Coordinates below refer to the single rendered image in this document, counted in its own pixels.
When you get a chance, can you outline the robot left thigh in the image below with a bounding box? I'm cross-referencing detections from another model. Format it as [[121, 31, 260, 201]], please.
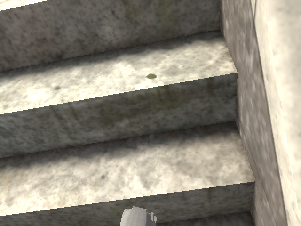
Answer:
[[119, 206, 157, 226]]

